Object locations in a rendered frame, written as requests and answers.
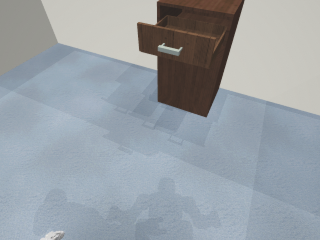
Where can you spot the drawer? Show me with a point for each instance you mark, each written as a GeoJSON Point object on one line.
{"type": "Point", "coordinates": [200, 41]}

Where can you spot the handle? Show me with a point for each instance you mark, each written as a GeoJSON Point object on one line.
{"type": "Point", "coordinates": [169, 50]}

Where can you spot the cabinet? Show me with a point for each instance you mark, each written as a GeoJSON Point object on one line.
{"type": "Point", "coordinates": [185, 86]}

